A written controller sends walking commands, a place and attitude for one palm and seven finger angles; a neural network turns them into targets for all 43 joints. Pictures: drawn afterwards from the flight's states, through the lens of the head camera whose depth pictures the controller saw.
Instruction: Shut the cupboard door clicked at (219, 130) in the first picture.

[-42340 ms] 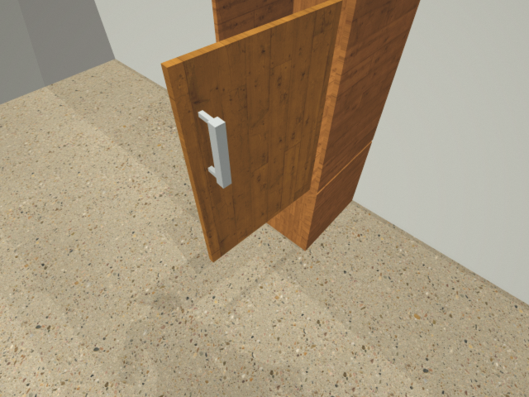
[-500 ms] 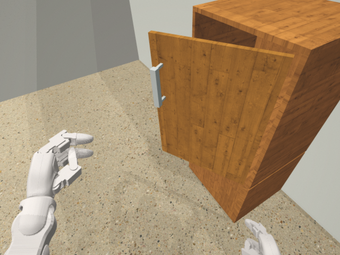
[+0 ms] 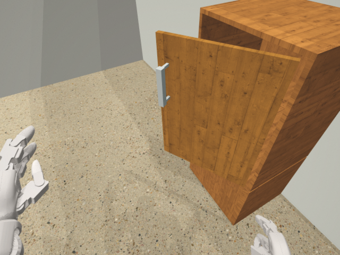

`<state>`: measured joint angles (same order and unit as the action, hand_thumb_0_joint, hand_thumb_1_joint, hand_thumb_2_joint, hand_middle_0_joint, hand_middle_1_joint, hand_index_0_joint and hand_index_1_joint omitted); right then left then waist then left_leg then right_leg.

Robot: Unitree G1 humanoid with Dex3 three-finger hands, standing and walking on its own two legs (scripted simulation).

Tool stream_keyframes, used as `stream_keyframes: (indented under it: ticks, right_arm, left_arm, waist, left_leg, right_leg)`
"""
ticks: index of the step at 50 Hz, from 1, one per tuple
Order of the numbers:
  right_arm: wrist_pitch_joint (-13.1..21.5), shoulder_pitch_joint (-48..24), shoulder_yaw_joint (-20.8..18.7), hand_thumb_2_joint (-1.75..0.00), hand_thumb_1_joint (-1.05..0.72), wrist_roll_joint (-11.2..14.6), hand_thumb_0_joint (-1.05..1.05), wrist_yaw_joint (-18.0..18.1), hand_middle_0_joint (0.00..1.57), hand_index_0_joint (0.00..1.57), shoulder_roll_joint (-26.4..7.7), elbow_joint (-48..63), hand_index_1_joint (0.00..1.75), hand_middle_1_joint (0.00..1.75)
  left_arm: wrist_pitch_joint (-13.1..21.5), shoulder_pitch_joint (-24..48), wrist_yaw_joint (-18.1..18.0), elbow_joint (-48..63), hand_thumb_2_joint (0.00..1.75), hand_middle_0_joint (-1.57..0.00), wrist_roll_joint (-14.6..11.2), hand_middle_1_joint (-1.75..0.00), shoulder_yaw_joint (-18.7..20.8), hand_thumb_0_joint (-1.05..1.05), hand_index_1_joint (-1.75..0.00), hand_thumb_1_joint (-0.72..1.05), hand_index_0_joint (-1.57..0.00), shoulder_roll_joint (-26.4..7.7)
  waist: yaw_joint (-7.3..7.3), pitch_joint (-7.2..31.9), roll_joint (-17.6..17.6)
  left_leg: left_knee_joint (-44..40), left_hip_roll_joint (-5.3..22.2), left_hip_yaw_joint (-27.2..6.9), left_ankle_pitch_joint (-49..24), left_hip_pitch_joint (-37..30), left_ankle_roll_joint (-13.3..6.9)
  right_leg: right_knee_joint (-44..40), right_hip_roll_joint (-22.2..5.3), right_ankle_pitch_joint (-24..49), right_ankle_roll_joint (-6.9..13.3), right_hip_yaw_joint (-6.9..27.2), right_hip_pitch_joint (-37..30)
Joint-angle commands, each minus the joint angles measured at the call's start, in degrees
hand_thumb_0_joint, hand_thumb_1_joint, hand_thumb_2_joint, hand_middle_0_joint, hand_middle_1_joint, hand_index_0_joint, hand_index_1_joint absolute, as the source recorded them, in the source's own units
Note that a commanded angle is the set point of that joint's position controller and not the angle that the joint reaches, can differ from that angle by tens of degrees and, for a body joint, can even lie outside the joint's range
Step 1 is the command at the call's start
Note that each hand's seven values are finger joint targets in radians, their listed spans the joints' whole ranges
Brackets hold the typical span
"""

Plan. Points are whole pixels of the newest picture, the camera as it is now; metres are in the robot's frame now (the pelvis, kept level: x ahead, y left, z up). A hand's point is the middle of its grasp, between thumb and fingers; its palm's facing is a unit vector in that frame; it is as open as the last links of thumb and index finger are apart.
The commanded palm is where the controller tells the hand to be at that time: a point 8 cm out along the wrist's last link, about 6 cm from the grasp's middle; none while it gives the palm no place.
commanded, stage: draw the hand back to the body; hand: left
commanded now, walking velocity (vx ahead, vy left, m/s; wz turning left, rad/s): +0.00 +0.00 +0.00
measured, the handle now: (164, 85) +0.65 +0.11 +0.07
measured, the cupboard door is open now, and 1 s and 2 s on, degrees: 29 29 29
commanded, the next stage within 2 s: step back with the hand held close in 0.08 s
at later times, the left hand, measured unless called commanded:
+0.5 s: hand (53, 175) +0.21 +0.26 +0.14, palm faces +0.32 -0.81 -0.49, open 7.4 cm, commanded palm +0.15 +0.30 +0.17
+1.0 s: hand out of the picture +0.12 +0.31 +0.15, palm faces +0.45 -0.77 -0.45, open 7.4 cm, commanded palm +0.06 +0.33 +0.17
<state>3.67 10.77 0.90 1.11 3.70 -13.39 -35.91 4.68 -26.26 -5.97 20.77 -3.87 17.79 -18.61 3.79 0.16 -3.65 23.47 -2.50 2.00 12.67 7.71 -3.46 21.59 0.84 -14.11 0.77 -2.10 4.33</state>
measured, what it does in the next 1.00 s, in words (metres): shifts its weight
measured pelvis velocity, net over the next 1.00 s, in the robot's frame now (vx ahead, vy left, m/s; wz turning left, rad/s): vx -0.08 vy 0.04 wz -0.02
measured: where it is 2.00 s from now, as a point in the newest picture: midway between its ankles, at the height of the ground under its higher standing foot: outside the picture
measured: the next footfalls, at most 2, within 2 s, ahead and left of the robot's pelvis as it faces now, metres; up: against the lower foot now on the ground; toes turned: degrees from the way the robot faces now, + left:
left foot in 1.44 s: -0.09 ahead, +0.14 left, +0.01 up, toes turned -1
right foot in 1.66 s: -0.21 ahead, -0.08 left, +0.00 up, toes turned -2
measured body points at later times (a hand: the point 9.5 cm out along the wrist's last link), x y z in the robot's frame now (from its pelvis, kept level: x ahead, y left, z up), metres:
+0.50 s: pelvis +0.00 +0.01 -0.01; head +0.01 -0.01 +0.44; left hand +0.19 +0.30 +0.17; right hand +0.16 -0.25 -0.10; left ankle +0.00 +0.08 -0.74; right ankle -0.02 -0.11 -0.74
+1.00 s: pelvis -0.08 +0.04 -0.02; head -0.06 +0.05 +0.43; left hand +0.09 +0.35 +0.17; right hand +0.08 -0.20 -0.10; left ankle +0.00 +0.08 -0.74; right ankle -0.08 -0.11 -0.74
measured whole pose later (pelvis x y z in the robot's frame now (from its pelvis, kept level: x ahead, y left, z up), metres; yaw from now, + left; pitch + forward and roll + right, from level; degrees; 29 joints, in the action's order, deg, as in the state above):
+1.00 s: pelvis -0.08 +0.04 -0.02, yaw -1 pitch +1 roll -3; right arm 1.7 12.3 0.8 0.9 4.3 -12.5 -32.7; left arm 13.0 -28.3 -8.1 27.3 -1.7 26.2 -22.8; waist 1.1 -0.5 -0.8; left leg 36.1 -2.0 4.3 11.1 27.0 -6.7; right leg 35.2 1.7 -18.4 -1.8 2.3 18.8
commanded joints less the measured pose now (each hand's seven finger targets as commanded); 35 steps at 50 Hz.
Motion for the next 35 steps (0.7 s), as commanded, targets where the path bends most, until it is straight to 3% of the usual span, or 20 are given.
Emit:
stream_keyframes:
  ticks: [1, 4, 10, 11, 12, 13, 14, 16, 20, 23, 24, 28, 29, 35]
  right_arm:
    - [3.72, -7.11, -1.61, -0.9, -0.9, -0.25, 0.0, 0.24, 0.2, 0.2, -5.54, 9.15, 0.3, 0.3]
    - [3.62, -6.95, -1.55, -0.9, -0.9, -0.26, 0.0, 0.17, 0.2, 0.2, -5.4, 8.98, 0.3, 0.3]
    - [2.82, -6.88, -2.16, -0.9, -0.9, -0.12, 0.0, 0.1, 0.2, 0.2, -5.82, 9.39, 0.3, 0.3]
    - [1.92, -7.11, -2.66, -0.9, -0.9, 0.66, 0.0, 0.2, 0.2, 0.2, -7.44, 11.2, 0.3, 0.3]
    - [1.4, -6.6, -2.62, -0.9, -0.9, 0.26, 0.0, 0.42, 0.2, 0.2, -6.78, 9.99, 0.3, 0.3]
    - [0.98, -7.03, -2.77, -0.9, -0.9, 0.08, 0.0, 0.39, 0.2, 0.2, -6.88, 10.0, 0.3, 0.3]
    - [0.64, -6.93, -2.79, -0.9, -0.9, 0.23, 0.0, 0.3, 0.2, 0.2, -6.53, 10.0, 0.3, 0.3]
    - [0.04, -6.18, -3.19, -0.9, -0.9, 0.32, 0.0, 0.39, 0.2, 0.2, -6.73, 10.08, 0.3, 0.3]
    - [-1.27, -6.37, -3.77, -0.9, -0.9, 0.54, 0.0, 1.03, 0.2, 0.2, -7.03, 11.32, 0.3, 0.3]
    - [-2.47, -6.63, -3.99, -0.9, -0.9, 0.52, 0.0, 1.53, 0.2, 0.2, -7.36, 12.33, 0.3, 0.3]
    - [-2.95, -6.35, -3.78, -0.9, -0.9, 0.66, 0.0, 1.58, 0.2, 0.2, -6.86, 12.92, 0.3, 0.3]
    - [-3.82, -5.91, -4.27, -0.9, -0.9, 0.45, 0.0, 1.66, 0.2, 0.2, -7.67, 13.63, 0.3, 0.3]
    - [-3.96, -5.51, -4.01, -0.9, -0.9, 0.62, 0.0, 1.6, 0.2, 0.2, -7.11, 13.93, 0.3, 0.3]
    - [-3.2, -4.64, -4.02, -0.9, -0.9, 0.27, 0.0, 1.45, 0.2, 0.2, -8.23, 14.06, 0.3, 0.3]
  left_arm:
    - [4.37, 5.72, -1.45, 14.33, 0.9, -0.2, -0.22, -0.3, 9.14, 0.0, -0.3, 0.9, -0.2, -13.35]
    - [3.98, 4.54, -1.15, 12.91, 0.9, -0.2, -0.42, -0.3, 9.11, 0.0, -0.3, 0.9, -0.2, -12.84]
    - [3.58, 3.3, -0.45, 10.38, 0.9, -0.2, -0.93, -0.3, 8.09, 0.0, -0.3, 0.9, -0.2, -11.38]
    - [5.67, 8.4, -0.87, 13.52, 0.9, -0.2, -0.69, -0.3, 14.08, 0.0, -0.3, 0.9, -0.2, -18.2]
    - [6.21, 3.87, -0.62, 9.74, 0.9, -0.2, -0.7, -0.3, 11.12, 0.0, -0.3, 0.9, -0.2, -14.41]
    - [6.43, 3.49, -0.71, 10.09, 0.9, -0.2, -0.51, -0.3, 11.67, 0.0, -0.3, 0.9, -0.2, -15.37]
    - [6.61, 2.31, -0.61, 9.35, 0.9, -0.2, -0.29, -0.3, 9.88, 0.0, -0.3, 0.9, -0.2, -13.63]
    - [7.05, 1.88, -0.89, 9.58, 0.9, -0.2, -0.18, -0.3, 9.37, 0.0, -0.3, 0.9, -0.2, -13.56]
    - [7.44, -0.16, -1.73, 13.62, 0.9, -0.2, -0.22, -0.3, 11.62, 0.0, -0.3, 0.9, -0.2, -16.12]
    - [7.14, -2.64, -2.27, 15.36, 0.9, -0.2, -0.39, -0.3, 14.98, 0.0, -0.3, 0.9, -0.2, -19.24]
    - [7.03, -3.68, -2.24, 16.03, 0.9, -0.2, -0.56, -0.3, 13.95, 0.0, -0.3, 0.9, -0.2, -17.83]
    - [6.83, -6.64, -2.67, 16.38, 0.9, -0.2, -0.61, -0.3, 16.49, 0.0, -0.3, 0.9, -0.2, -19.51]
    - [6.9, -7.25, -2.62, 16.35, 0.9, -0.2, -0.77, -0.3, 15.3, 0.0, -0.3, 0.9, -0.2, -18.03]
    - [7.81, -6.01, -2.86, 16.49, 0.9, -0.2, -0.35, -0.3, 14.81, 0.0, -0.3, 0.9, -0.2, -17.21]
  waist:
    - [-0.11, 2.63, -2.74]
    - [-0.2, 0.85, -3.51]
    - [-0.33, 1.76, 1.71]
    - [-2.09, 0.34, 1.35]
    - [-2.52, 1.64, 3.78]
    - [-2.28, 1.72, 3.84]
    - [-2.65, 2.92, 4.71]
    - [-2.89, 5.47, 3.79]
    - [-2.95, 11.07, 2.44]
    - [-2.69, 13.06, 1.89]
    - [-2.92, 13.21, 2.04]
    - [-2.59, 12.98, -0.05]
    - [-2.9, 12.63, 0.71]
    - [-3.09, 8.48, -1.92]
  left_leg:
    - [-4.42, 3.61, -3.46, -7.17, -1.7, 2.68]
    - [-4.44, 3.77, -2.98, -8.16, -1.29, 2.76]
    - [-3.84, 3.92, -2.05, -9.18, -2.33, 1.98]
    - [-0.47, 5.17, -3.17, -3.86, 1.24, 0.5]
    - [1.42, 4.85, -3.66, -3.17, 1.11, 0.4]
    - [2.18, 4.78, -3.86, -3.8, 1.49, 0.54]
    - [3.29, 4.85, -3.47, -4.26, 1.46, 0.66]
    - [4.35, 5.21, -3.08, -5.82, 1.45, 0.89]
    - [4.74, 6.38, -3.22, -16.44, 1.0, 1.13]
    - [4.79, 7.39, -3.96, -24.29, 0.99, 1.15]
    - [4.94, 7.78, -4.15, -26.22, 1.71, 1.18]
    - [3.42, 9.29, -5.55, -26.06, 4.87, 1.12]
    - [3.24, 9.69, -5.74, -25.99, 5.56, 1.16]
    - [-1.84, 11.86, -8.59, -9.19, 16.12, -0.28]
  right_leg:
    - [-4.0, -0.63, 5.9, 0.63, 1.35, 2.07]
    - [-4.31, -0.76, 6.69, 0.66, 1.46, 2.35]
    - [-4.6, -0.8, 7.53, 0.14, 1.8, 2.9]
    - [-6.93, -4.25, 8.76, 0.32, 8.32, 7.73]
    - [-6.95, -6.2, 9.21, 0.86, 9.33, 8.68]
    - [-6.61, -7.23, 11.44, 1.17, 9.75, 8.82]
    - [-5.92, -8.06, 12.46, 1.35, 10.44, 9.4]
    - [-4.02, -9.0, 15.2, 1.59, 10.66, 9.08]
    - [2.52, -8.44, 27.2, 1.08, 8.44, 5.57]
    - [5.91, -7.0, 30.93, 0.39, 7.23, 4.61]
    - [6.95, -6.76, 31.35, 0.35, 7.0, 4.07]
    - [8.98, -5.1, 25.7, 0.06, 6.78, 4.36]
    - [9.35, -4.98, 24.7, 0.02, 6.65, 4.38]
    - [11.44, -2.69, 12.1, -0.73, 6.43, 3.41]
